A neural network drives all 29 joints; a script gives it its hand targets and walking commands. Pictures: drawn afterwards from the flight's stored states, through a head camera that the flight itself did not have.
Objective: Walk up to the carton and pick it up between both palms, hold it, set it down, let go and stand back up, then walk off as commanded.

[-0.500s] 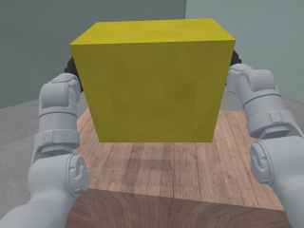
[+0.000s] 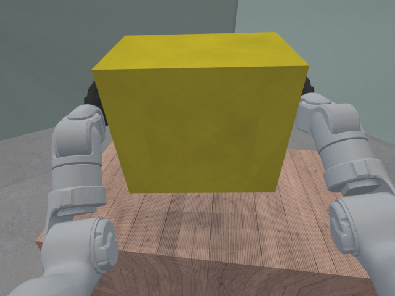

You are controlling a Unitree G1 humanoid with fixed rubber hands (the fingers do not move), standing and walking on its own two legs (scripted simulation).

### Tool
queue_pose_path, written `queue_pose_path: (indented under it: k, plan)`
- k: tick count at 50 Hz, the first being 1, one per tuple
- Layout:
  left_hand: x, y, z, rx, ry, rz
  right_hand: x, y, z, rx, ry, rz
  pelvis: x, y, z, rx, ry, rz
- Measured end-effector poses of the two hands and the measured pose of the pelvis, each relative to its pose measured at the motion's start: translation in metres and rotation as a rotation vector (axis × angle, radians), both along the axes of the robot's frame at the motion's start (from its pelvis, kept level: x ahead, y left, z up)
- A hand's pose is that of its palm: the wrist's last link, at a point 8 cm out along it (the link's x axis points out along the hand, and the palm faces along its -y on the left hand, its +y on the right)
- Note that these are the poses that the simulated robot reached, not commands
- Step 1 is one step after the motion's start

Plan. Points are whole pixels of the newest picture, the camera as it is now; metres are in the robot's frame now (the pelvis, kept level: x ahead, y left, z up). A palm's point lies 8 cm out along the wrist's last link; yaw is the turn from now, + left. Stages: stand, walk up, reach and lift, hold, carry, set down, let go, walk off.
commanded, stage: hold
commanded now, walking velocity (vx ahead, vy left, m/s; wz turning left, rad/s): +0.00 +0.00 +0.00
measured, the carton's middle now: (200, 114) +0.38 -0.01 +0.27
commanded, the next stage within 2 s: none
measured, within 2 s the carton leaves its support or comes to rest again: neither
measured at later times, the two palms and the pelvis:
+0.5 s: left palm (100, 103) +0.35 +0.17 +0.31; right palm (313, 104) +0.34 -0.22 +0.30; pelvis -0.03 -0.02 +0.00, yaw -1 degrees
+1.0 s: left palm (93, 117) +0.37 +0.19 +0.27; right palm (295, 102) +0.36 -0.20 +0.30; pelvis +0.00 +0.00 +0.00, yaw +1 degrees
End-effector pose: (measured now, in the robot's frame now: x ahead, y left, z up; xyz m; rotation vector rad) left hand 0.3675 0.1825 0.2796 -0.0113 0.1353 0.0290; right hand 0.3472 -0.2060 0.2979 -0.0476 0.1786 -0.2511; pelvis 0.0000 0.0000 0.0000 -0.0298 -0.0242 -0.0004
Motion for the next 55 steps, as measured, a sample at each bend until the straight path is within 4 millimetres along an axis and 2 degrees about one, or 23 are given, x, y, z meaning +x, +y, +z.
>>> queue_pose_path:
  k: [17, 25, 34, 43, 50, 55]
  plan:
    - [-0.016, -0.018, 0.012, 0.015, 0.006, -0.001, -0.017, -0.018, 0.005, 0.018, 0.000, -0.004, -0.019, -0.005, -0.001, 0.012, -0.009, -0.019]
    - [-0.014, -0.015, 0.026, 0.023, 0.021, 0.018, -0.009, -0.016, 0.004, 0.013, 0.017, 0.017, -0.027, -0.016, -0.001, 0.020, 0.023, -0.009]
    - [-0.006, -0.008, 0.033, 0.022, 0.009, 0.025, 0.001, -0.009, 0.009, 0.033, 0.003, 0.023, -0.023, -0.021, -0.001, 0.015, 0.050, 0.016]
    - [0.007, 0.001, 0.014, 0.004, 0.022, 0.012, 0.010, 0.001, 0.007, 0.009, 0.015, 0.010, -0.011, -0.011, 0.000, 0.008, 0.038, 0.011]
    - [0.006, 0.008, -0.009, 0.010, 0.038, 0.017, 0.015, 0.008, -0.002, 0.016, 0.029, 0.015, 0.000, -0.001, 0.000, 0.001, 0.021, 0.009]
    - [0.006, 0.007, -0.014, 0.007, 0.021, 0.008, 0.013, 0.007, -0.002, 0.012, 0.011, 0.010, 0.006, 0.002, -0.001, -0.003, 0.013, 0.017]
